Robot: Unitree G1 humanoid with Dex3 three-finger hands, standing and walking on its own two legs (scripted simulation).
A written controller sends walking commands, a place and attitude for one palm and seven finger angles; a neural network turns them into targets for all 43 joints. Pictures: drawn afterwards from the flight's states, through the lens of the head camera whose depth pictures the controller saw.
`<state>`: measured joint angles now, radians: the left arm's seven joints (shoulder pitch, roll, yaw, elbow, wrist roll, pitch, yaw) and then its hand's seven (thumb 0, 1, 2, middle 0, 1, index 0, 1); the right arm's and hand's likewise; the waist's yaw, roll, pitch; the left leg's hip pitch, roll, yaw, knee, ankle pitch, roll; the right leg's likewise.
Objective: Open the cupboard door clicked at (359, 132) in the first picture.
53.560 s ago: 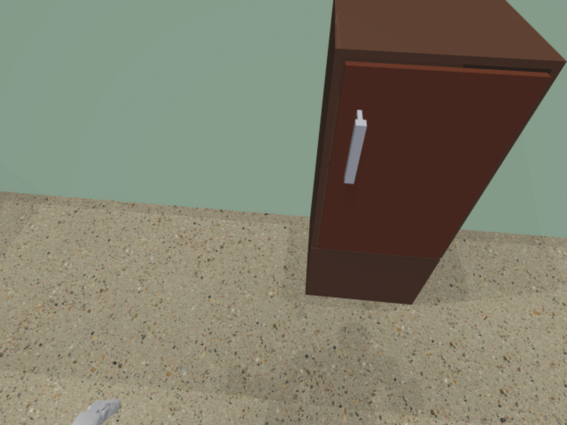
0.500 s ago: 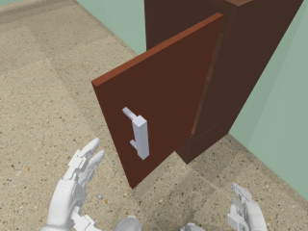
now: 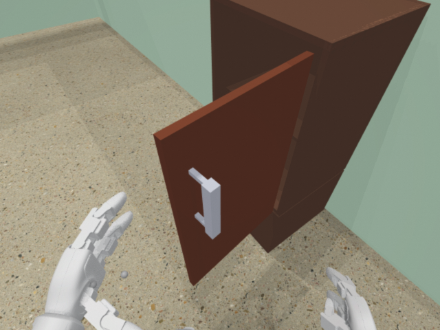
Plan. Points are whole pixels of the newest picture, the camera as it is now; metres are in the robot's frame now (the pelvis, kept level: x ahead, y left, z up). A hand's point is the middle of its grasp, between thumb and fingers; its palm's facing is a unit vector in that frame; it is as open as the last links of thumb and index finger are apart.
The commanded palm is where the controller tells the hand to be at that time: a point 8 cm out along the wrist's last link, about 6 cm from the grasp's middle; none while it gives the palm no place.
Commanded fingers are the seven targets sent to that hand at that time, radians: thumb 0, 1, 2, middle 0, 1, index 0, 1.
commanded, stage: draw the hand back to the body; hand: left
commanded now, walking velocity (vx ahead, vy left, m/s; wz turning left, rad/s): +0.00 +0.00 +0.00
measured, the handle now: (204, 204) +0.33 +0.06 +0.06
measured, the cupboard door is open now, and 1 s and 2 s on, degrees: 97 97 97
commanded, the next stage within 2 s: step back with the hand held close in 1.18 s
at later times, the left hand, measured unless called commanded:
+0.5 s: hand (51, 235) +0.20 +0.23 +0.17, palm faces +0.33 -0.87 -0.38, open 12.7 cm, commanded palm +0.16 +0.28 +0.19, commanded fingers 0.00 0.41 0.69 -0.18 -0.30 -0.18 -0.30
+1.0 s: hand (21, 201) +0.22 +0.26 +0.22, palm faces +0.45 -0.80 -0.39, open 7.7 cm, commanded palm +0.17 +0.30 +0.23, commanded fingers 0.00 0.90 0.90 -0.20 -0.30 -0.20 -0.30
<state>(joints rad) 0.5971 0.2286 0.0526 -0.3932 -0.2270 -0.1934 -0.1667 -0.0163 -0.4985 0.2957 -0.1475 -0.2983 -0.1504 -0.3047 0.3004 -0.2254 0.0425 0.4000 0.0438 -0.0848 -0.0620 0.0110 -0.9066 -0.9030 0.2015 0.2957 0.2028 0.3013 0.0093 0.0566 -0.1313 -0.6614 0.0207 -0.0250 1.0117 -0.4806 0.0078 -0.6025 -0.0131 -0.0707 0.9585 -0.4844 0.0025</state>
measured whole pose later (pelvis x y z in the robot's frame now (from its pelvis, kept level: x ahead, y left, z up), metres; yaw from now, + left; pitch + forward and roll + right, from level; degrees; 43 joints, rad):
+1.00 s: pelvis +0.03 +0.00 +0.06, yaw -1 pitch -4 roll +0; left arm 0.46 0.32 0.33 -0.40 -0.07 -0.07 0.12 0.01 0.84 0.87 -0.20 -0.30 -0.20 -0.31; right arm 0.19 -0.23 0.03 0.62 0.00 -0.10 -0.09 0.01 -0.91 -0.90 0.20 0.30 0.20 0.30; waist 0.07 0.07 0.03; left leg -0.12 0.01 0.02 0.44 -0.26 0.01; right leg -0.09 -0.02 -0.04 0.41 -0.26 0.01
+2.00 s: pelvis -0.08 +0.02 +0.05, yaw +1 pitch -1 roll -2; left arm 0.54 0.39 0.41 -0.52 -0.02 -0.19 0.15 0.01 0.89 0.89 -0.21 -0.30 -0.21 -0.31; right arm 0.21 -0.22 0.01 0.56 0.00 -0.05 -0.09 0.01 -0.91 -0.90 0.20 0.30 0.20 0.30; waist 0.00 0.02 0.05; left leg -0.42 0.01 0.00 0.60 -0.21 0.04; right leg -0.35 0.00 -0.02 0.52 -0.20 0.02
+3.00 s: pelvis -0.27 -0.01 +0.06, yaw -3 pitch +0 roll +2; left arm 0.59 0.43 0.43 -0.51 -0.05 -0.21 0.15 0.01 0.89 0.89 -0.21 -0.30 -0.21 -0.31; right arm 0.30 -0.22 0.00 0.70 0.01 -0.09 -0.07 0.01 -0.91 -0.90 0.20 0.30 0.20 0.30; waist 0.01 -0.06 -0.07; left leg -0.52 0.02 0.09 0.86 -0.26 0.00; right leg -0.04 0.04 -0.02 0.40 -0.37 -0.07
